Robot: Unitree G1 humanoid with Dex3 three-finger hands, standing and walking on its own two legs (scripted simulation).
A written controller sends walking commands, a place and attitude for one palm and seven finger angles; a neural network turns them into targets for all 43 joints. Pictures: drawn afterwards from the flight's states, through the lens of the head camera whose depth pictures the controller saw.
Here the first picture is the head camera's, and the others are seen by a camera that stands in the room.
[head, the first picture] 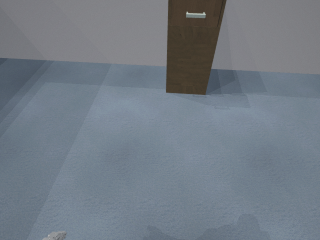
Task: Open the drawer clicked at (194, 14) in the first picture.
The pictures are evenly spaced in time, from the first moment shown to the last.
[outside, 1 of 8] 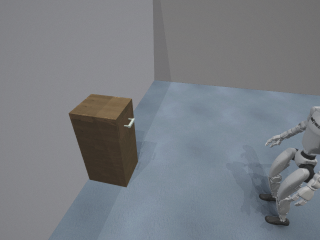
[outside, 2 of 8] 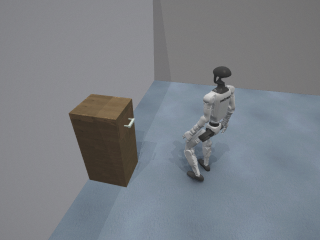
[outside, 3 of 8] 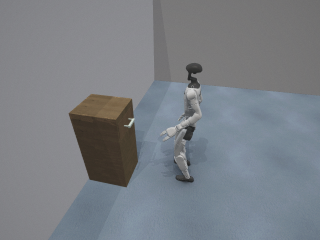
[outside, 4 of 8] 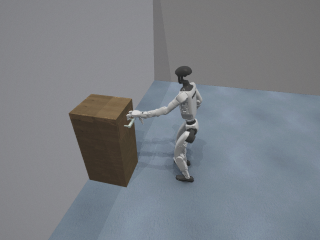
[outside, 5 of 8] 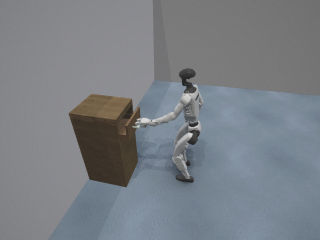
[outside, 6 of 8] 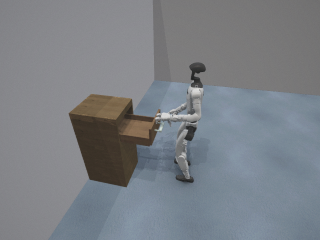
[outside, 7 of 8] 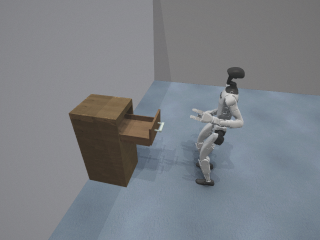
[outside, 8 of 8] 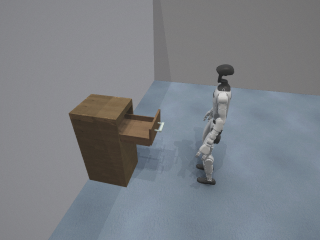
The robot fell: no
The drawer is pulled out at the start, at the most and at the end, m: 0.00 0.30 0.30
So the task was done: yes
